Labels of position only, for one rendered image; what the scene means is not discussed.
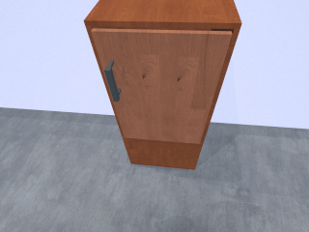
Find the handle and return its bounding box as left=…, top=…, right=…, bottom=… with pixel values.
left=104, top=60, right=121, bottom=102

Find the cupboard door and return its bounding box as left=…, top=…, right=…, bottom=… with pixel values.
left=91, top=28, right=233, bottom=144

